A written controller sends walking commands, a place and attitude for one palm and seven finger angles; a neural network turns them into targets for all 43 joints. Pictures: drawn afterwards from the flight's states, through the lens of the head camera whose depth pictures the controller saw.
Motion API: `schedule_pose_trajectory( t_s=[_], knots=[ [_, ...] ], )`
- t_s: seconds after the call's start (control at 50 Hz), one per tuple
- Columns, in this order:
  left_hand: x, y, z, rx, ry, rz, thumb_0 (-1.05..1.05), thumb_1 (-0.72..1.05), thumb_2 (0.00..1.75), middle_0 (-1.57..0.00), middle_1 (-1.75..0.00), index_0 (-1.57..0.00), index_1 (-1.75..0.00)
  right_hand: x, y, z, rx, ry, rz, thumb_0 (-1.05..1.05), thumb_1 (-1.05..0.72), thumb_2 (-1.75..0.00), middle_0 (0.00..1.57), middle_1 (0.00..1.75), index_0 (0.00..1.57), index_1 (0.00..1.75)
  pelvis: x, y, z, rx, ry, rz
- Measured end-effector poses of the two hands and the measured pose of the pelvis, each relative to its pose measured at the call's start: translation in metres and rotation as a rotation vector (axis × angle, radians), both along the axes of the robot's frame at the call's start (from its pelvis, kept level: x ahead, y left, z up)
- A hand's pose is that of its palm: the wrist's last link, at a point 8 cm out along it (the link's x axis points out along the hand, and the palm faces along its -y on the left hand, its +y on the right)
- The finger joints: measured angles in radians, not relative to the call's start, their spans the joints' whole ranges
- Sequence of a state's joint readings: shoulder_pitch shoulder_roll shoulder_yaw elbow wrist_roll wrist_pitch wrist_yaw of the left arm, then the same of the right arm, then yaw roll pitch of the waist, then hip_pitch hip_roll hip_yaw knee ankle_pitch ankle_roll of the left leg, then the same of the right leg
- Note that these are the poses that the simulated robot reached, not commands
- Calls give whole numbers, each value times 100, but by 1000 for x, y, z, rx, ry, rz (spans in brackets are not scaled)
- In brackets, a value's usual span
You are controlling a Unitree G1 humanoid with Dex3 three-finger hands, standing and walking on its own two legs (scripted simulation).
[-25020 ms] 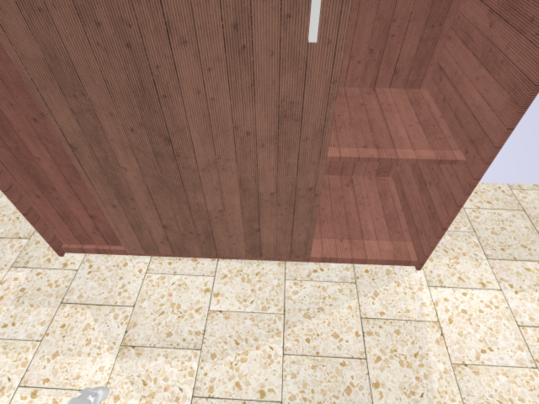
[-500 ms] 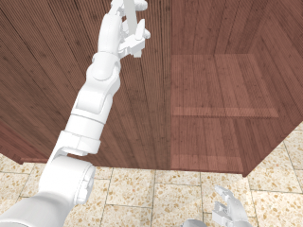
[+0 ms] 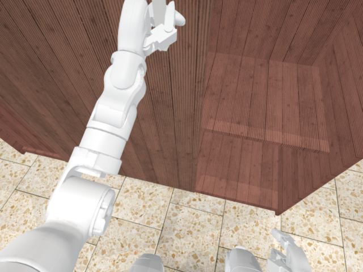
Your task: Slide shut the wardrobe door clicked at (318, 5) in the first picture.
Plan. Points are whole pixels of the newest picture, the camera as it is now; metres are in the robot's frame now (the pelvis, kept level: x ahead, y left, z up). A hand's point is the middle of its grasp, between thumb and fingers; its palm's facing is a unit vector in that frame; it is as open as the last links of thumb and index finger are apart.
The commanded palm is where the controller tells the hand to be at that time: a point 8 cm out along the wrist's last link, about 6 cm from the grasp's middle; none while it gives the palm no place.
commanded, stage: step sideways, sliding the door along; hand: left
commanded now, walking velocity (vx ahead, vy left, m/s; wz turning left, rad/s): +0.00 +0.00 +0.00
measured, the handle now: (162, 3) +0.49 +0.13 +0.28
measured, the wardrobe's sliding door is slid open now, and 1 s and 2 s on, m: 0.44 0.21 0.16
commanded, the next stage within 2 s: stop walking and hold the door there in 1.62 s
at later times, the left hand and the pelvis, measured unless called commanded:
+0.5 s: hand (229, 37) +0.44 +0.01 +0.26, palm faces +0.15 -0.98 -0.10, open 6.5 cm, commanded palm +0.42 -0.04 +0.25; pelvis +0.03 -0.10 +0.00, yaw +5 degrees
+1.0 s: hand (308, 56) +0.42 -0.11 +0.25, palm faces -0.17 -0.96 -0.22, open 7.4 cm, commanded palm +0.41 -0.07 +0.26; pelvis +0.00 -0.10 -0.01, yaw +0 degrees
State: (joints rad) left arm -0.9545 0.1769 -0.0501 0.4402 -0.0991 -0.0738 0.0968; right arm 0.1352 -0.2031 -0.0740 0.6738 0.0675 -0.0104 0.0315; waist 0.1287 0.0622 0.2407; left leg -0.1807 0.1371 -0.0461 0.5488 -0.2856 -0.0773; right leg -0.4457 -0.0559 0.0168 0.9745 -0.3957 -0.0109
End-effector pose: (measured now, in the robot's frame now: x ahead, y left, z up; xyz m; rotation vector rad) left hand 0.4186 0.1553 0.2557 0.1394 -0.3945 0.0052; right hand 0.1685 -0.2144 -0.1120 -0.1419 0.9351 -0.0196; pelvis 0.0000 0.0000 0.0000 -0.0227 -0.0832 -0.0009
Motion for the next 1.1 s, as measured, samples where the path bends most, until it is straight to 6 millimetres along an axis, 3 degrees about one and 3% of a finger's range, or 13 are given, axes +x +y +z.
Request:
schedule_pose_trajectory(
  t_s=[0.14,0.28,0.36,0.5,0.68,0.86,1.1],
  knots=[
    [-2,-22,-2,-20,-22,125,-3,83,87,-58,-142,-9,-132,45,-31,-13,70,-123,63,1,-91,-90,20,30,20,30,9,-58,-16,-18,-43,12],
    [-4,-45,-1,-57,-6,158,-3,82,87,-51,-142,-12,-131,59,-72,-5,-9,-133,48,1,-91,-90,20,29,20,30,14,-78,-9,24,9,61],
    [-5,-61,-1,-45,-12,148,-3,83,87,-50,-141,-10,-130,63,-84,-1,3,-141,74,1,-91,-90,20,29,20,30,21,-94,-8,37,1,49],
    [-7,-94,-2,-34,-25,114,-3,84,86,-48,-141,-6,-128,72,-90,2,18,-126,90,2,-91,-90,20,29,20,30,29,-103,-1,30,33,82],
    [-10,-136,-4,18,-42,-31,-2,83,85,-41,-140,-1,-117,85,-73,7,71,-191,87,2,-91,-90,20,29,20,30,25,-95,-4,23,48,56],
    [-11,-178,-3,60,-41,-151,-3,78,79,-40,-139,-2,-111,67,-73,1,118,-161,24,1,-91,-90,20,30,20,30,15,-100,-9,17,24,33],
    [-11,-222,1,90,-18,-227,-3,73,75,-45,-139,-9,-112,-7,-126,-15,41,-64,-157,1,-91,-90,20,29,20,30,-4,-109,-15,32,18,-4]
  ],
)
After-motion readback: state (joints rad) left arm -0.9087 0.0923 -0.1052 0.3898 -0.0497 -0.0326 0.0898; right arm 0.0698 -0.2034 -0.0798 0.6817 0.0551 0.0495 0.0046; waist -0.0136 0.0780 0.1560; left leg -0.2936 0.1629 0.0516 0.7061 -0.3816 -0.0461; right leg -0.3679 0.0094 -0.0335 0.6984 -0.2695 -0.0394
